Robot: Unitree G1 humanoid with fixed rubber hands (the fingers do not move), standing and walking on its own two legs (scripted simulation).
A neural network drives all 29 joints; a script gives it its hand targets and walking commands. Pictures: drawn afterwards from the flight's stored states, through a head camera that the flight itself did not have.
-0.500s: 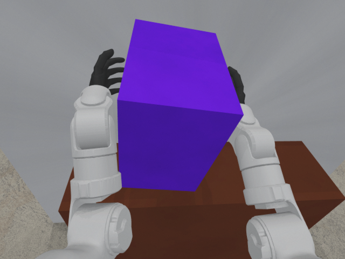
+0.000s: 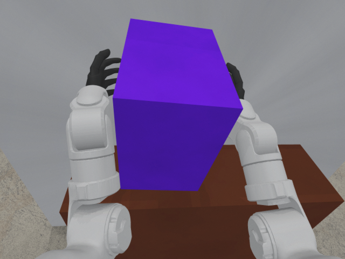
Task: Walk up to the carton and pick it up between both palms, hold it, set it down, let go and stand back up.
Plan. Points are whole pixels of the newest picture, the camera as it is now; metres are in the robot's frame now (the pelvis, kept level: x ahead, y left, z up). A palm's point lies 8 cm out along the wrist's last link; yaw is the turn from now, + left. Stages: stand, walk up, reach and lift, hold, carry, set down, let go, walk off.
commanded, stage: hold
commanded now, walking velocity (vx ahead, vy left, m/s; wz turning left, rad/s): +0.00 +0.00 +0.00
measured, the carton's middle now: (166, 109) +0.38 +0.00 +0.21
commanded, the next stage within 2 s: none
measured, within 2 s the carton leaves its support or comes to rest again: neither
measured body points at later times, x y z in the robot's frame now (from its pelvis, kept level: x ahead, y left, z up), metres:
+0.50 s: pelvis +0.00 +0.00 +0.00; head -0.05 +0.03 +0.45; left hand +0.37 +0.14 +0.28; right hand +0.38 -0.13 +0.26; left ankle +0.02 +0.12 -0.75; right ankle +0.01 -0.08 -0.75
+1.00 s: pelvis +0.00 +0.00 +0.00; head -0.06 +0.02 +0.45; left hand +0.36 +0.15 +0.28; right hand +0.37 -0.13 +0.27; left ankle +0.02 +0.12 -0.75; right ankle +0.01 -0.08 -0.75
